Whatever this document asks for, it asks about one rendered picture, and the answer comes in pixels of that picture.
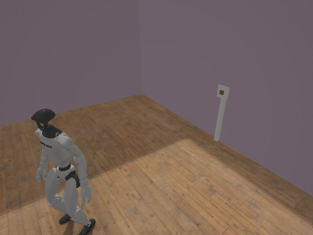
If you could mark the robot left shin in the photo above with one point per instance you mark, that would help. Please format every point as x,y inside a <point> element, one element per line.
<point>81,218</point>

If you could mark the right robot upper arm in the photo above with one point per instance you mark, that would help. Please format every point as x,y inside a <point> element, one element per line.
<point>37,132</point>

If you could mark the right robot forearm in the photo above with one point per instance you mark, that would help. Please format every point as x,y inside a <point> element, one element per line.
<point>44,159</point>

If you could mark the right robot foot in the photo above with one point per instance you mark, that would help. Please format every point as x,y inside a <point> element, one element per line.
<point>64,219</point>

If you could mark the right robot hand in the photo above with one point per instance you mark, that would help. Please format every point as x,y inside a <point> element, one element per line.
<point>43,171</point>

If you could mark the left robot forearm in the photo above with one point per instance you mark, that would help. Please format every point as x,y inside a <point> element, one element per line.
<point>82,172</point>

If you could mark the panel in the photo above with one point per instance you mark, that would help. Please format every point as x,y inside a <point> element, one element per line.
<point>221,111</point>

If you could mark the left robot upper arm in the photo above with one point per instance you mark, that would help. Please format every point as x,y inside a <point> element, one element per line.
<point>67,143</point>

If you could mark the left robot hand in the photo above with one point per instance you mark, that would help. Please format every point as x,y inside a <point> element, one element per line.
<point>85,192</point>

